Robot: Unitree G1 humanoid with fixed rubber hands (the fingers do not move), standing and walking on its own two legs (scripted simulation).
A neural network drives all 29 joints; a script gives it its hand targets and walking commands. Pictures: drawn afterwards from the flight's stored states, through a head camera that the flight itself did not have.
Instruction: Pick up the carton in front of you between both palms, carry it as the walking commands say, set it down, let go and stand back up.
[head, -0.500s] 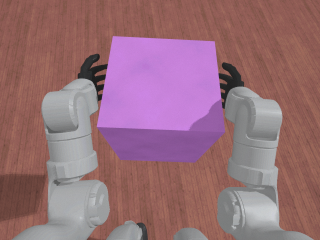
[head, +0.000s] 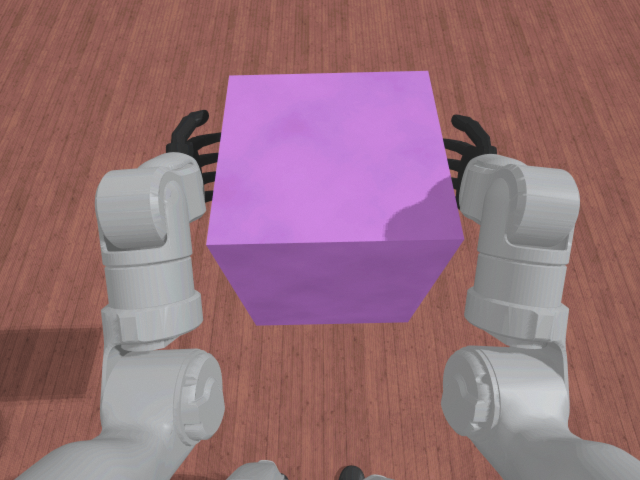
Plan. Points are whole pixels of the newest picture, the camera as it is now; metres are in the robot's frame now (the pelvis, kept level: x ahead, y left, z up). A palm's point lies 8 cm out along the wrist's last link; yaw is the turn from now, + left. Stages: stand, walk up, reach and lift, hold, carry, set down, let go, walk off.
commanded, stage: carry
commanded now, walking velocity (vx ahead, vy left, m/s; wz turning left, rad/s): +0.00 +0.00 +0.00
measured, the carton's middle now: (330, 215) +0.41 +0.02 +0.08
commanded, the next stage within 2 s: none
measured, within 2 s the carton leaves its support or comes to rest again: neither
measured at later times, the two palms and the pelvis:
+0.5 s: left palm (212, 165) +0.43 +0.17 +0.13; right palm (469, 192) +0.42 -0.13 +0.12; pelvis +0.08 +0.02 -0.01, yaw -1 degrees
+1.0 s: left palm (202, 172) +0.41 +0.17 +0.14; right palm (469, 195) +0.41 -0.13 +0.13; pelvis +0.07 +0.02 +0.00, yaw +0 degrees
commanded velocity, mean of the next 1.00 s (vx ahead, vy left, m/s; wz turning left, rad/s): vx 0.00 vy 0.00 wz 0.00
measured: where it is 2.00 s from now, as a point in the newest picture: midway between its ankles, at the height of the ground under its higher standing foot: outside the picture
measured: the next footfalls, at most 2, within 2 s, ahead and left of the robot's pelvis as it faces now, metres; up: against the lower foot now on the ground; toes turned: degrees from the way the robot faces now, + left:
left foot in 0.04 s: +0.07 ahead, +0.12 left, +0.00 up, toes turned +3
